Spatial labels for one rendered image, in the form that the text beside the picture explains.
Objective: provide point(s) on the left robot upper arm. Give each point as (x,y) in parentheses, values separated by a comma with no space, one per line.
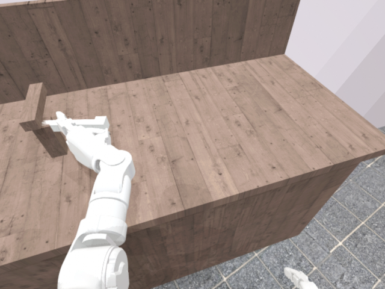
(104,267)

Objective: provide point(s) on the tap lever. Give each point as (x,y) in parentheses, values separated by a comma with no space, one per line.
(100,122)

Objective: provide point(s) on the counter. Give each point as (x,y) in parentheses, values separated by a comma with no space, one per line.
(235,146)

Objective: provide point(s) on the robot right hand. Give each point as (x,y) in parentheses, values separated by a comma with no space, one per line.
(299,279)

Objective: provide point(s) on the robot left hand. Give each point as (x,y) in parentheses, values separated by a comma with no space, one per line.
(82,142)

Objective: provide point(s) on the left robot forearm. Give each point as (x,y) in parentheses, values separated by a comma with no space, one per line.
(104,224)

